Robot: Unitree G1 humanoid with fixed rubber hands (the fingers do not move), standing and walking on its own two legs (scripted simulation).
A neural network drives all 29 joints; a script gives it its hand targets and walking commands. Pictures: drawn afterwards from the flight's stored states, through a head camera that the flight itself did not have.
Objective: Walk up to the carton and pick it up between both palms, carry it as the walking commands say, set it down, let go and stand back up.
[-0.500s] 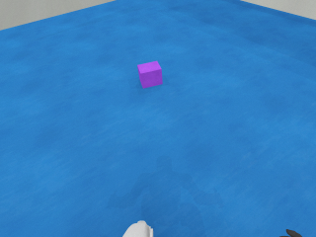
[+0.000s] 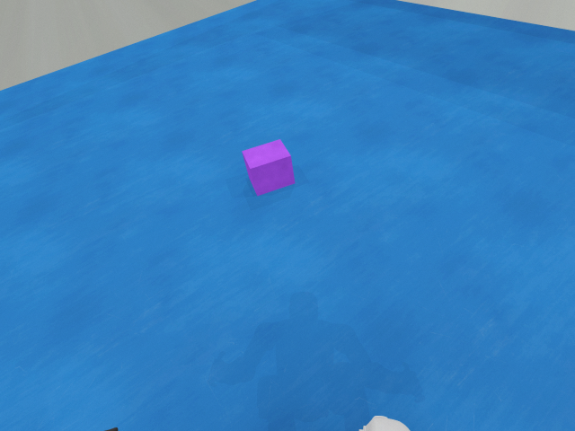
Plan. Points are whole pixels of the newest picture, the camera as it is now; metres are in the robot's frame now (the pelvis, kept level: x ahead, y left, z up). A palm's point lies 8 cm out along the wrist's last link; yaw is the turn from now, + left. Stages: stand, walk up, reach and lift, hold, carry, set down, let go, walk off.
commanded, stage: walk up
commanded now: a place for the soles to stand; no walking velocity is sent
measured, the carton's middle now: (268, 167) +1.49 +0.18 -0.65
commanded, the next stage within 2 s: none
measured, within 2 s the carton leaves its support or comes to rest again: neither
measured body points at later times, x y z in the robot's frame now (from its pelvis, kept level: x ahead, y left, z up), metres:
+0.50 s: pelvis +0.20 +0.07 +0.00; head +0.19 +0.09 +0.45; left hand +0.19 +0.41 -0.12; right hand +0.37 -0.26 -0.07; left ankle +0.27 +0.20 -0.71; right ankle +0.14 -0.08 -0.67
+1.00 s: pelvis +0.39 +0.13 -0.01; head +0.38 +0.11 +0.44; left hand +0.43 +0.49 -0.08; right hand +0.49 -0.20 -0.12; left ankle +0.46 +0.27 -0.71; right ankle +0.40 -0.02 -0.70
